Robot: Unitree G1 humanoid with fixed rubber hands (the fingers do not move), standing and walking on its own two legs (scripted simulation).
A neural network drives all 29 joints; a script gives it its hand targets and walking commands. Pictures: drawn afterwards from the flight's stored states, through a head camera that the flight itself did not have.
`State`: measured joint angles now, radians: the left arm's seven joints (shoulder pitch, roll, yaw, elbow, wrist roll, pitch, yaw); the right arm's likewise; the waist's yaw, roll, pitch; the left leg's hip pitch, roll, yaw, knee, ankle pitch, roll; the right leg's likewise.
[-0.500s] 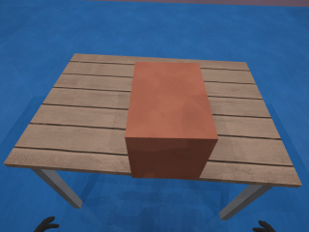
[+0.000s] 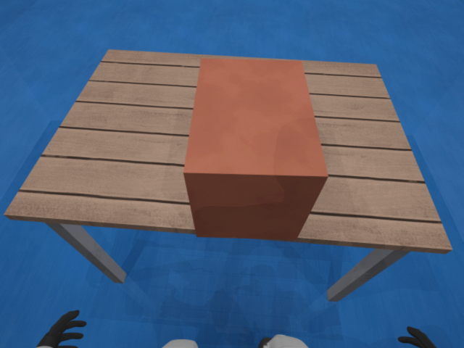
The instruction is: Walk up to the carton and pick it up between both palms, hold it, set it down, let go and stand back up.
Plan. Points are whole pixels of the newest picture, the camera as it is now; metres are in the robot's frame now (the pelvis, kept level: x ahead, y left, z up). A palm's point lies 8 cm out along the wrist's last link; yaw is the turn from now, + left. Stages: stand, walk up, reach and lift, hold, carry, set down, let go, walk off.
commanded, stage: walk up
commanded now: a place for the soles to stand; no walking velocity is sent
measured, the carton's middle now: (248, 149) +0.49 -0.02 +0.01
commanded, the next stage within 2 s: reach and lift in 1.08 s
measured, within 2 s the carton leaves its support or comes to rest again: neither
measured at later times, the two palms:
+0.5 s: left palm out of the picture +0.06 +0.28 -0.10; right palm out of the picture +0.05 -0.34 -0.10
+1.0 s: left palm out of the picture +0.08 +0.29 -0.09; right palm out of the picture +0.06 -0.34 -0.09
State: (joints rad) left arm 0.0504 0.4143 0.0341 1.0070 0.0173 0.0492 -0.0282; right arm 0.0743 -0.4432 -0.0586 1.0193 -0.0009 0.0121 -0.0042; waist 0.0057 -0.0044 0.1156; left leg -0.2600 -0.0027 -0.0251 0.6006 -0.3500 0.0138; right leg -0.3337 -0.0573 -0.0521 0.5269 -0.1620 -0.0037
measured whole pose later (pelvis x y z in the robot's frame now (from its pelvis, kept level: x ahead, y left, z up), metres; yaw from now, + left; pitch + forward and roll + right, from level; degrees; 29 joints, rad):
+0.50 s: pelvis -0.03 -0.02 +0.00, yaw -1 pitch -3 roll +1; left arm 0.17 0.38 0.01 0.92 0.01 0.02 -0.02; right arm 0.15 -0.40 -0.04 0.96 -0.02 -0.03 -0.01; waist 0.00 0.00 0.10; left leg -0.20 0.00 -0.03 0.46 -0.19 0.00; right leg -0.19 0.01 0.02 0.53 -0.30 -0.02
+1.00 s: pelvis -0.02 -0.02 +0.01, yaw -3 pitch -2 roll +0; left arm 0.11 0.39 0.02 1.03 0.01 0.00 -0.02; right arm 0.11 -0.39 -0.01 1.04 -0.01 -0.04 0.00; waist 0.00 0.00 0.04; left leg -0.15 0.02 -0.01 0.37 -0.19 -0.02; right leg -0.12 0.03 0.04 0.37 -0.22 -0.01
